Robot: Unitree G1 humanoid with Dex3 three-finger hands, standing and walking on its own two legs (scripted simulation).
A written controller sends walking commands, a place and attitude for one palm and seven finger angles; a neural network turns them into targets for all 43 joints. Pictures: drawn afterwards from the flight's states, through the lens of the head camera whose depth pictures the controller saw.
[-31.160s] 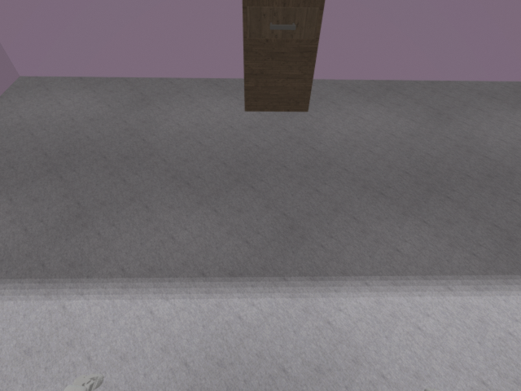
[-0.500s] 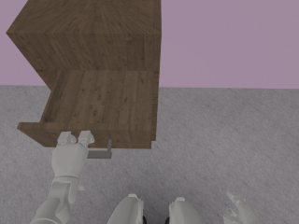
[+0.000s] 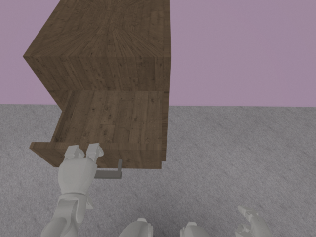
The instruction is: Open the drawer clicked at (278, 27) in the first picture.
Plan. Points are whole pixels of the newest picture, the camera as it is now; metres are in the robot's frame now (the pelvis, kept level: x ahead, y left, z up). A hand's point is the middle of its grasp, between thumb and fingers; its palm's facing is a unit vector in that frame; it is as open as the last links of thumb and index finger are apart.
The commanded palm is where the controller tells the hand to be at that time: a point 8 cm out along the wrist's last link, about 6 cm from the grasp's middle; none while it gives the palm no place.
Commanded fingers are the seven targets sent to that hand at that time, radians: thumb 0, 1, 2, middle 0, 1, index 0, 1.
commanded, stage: lift the hand off the handle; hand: left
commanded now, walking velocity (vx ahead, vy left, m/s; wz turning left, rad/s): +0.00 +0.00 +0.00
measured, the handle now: (100, 168) +0.32 +0.21 -0.12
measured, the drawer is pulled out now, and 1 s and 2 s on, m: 0.23 0.23 0.23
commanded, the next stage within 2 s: draw the hand back to the body in 1.08 s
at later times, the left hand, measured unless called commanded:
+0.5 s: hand (84, 171) +0.28 +0.22 -0.01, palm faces -0.01 -0.08 -1.00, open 13.8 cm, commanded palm +0.26 +0.21 +0.04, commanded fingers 0.00 -0.50 0.30 -0.30 -1.20 -0.30 -1.20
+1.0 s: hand (78, 164) +0.28 +0.22 +0.02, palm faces -0.01 -0.08 -1.00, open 13.8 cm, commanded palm +0.26 +0.22 +0.08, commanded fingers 0.00 -0.50 0.30 -0.30 -1.20 -0.30 -1.20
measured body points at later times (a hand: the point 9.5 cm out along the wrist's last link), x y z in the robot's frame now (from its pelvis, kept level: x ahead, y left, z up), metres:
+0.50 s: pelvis +0.01 -0.01 +0.02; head +0.06 -0.02 +0.47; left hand +0.27 +0.22 +0.04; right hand +0.17 -0.25 -0.09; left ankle +0.02 +0.06 -0.66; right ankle +0.02 -0.10 -0.66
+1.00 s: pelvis +0.02 -0.02 +0.04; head +0.06 -0.04 +0.49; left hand +0.27 +0.22 +0.08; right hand +0.18 -0.26 -0.07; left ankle +0.02 +0.06 -0.66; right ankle +0.02 -0.10 -0.66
